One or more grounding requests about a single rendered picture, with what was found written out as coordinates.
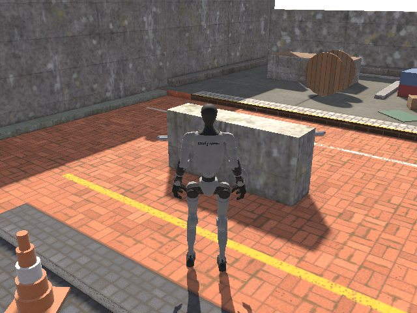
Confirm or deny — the left robot upper arm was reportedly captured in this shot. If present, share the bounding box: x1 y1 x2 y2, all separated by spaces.
179 132 195 168

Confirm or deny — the robot right hand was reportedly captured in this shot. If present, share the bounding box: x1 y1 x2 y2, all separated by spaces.
231 184 246 200

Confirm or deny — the left robot forearm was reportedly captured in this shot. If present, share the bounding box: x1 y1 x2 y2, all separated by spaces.
173 159 186 186

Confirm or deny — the robot left hand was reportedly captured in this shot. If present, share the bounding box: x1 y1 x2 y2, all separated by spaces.
172 184 186 199

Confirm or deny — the right robot forearm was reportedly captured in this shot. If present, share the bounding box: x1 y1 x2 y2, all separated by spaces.
232 159 244 186

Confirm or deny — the robot torso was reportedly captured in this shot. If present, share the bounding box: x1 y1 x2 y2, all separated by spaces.
194 129 224 196

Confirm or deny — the robot head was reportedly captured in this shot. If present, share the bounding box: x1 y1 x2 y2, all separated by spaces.
198 104 220 136

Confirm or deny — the right robot upper arm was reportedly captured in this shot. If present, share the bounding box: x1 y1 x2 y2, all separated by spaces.
222 132 238 168

